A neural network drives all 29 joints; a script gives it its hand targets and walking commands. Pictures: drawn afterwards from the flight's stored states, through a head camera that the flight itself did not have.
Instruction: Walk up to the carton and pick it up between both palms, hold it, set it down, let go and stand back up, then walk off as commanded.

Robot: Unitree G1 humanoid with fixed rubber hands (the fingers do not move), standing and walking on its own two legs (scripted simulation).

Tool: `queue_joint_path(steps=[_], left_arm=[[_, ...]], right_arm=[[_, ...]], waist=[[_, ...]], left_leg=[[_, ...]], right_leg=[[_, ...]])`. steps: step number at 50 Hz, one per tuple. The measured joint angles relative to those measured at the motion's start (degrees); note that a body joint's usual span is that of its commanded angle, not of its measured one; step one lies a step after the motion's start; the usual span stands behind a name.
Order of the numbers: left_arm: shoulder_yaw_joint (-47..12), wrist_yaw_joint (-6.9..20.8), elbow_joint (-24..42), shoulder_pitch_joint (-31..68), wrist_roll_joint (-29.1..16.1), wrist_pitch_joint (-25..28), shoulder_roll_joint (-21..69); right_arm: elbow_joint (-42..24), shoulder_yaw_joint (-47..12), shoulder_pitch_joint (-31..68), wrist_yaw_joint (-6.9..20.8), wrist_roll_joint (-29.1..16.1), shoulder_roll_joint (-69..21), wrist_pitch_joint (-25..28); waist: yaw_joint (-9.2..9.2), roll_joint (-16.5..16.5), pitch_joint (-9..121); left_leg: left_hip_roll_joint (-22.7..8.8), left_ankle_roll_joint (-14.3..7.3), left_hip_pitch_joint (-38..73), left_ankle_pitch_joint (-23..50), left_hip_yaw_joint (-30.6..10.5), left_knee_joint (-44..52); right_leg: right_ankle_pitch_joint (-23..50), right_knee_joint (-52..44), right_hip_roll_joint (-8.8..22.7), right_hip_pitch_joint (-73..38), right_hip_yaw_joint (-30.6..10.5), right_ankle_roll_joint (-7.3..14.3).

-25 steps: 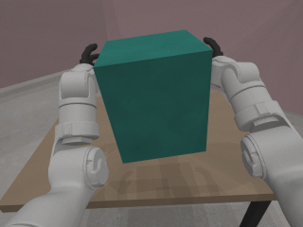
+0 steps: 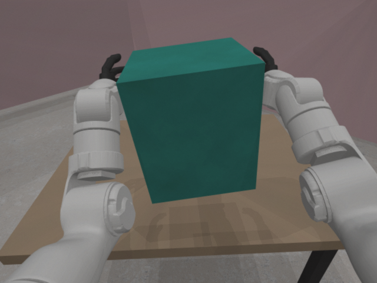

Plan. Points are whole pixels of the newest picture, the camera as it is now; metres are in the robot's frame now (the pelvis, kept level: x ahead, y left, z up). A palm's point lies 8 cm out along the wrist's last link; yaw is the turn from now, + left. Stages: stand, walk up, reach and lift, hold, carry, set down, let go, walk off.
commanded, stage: hold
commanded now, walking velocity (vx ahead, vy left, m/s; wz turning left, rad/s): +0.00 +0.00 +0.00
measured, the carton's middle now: (192, 118) +0.36 -0.01 +0.25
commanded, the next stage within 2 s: set down in 0.84 s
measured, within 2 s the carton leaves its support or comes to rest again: neither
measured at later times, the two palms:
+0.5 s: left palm (109, 89) +0.37 +0.15 +0.32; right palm (266, 81) +0.36 -0.15 +0.32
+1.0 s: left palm (106, 86) +0.37 +0.16 +0.33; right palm (265, 76) +0.36 -0.15 +0.33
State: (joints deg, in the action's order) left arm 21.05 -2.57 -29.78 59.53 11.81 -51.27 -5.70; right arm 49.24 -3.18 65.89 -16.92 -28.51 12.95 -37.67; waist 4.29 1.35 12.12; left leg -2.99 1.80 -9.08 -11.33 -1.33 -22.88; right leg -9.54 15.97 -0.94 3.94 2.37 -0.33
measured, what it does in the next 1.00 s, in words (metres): stands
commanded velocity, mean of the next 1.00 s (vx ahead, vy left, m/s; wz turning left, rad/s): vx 0.00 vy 0.00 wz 0.00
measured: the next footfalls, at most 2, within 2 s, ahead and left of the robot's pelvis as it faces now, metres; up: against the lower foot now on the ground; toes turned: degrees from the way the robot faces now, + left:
none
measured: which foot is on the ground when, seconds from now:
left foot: down 0.00-1.00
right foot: down 0.00-1.00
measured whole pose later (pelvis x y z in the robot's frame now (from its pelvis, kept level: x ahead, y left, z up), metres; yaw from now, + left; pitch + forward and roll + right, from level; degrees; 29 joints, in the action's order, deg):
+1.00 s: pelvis +0.00 +0.00 +0.00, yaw +0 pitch -3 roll -2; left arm 25.7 -2.1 -29.6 61.1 13.2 -48.4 -4.7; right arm 49.9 -1.1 68.0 -16.4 -25.3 11.8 -36.1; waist 3.9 1.2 11.5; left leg -3.0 1.6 -8.7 -10.6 -1.1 -22.0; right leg -8.8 15.1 -1.1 3.7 1.9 0.0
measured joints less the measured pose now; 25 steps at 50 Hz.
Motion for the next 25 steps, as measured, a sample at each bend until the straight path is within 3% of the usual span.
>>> queue_joint_path(steps=[25], left_arm=[[0.2, -0.2, -1.1, 0.5, -0.2, 0.4, -0.1]], right_arm=[[0.8, 0.3, 0.6, 0.0, 0.3, 0.0, -0.3]], waist=[[-0.19, 0.2, 0.5]], left_leg=[[0.0, 0.0, -0.2, 0.0, -0.1, 0.0]], right_leg=[[-0.1, 0.1, 0.0, 0.2, 0.0, 0.0]])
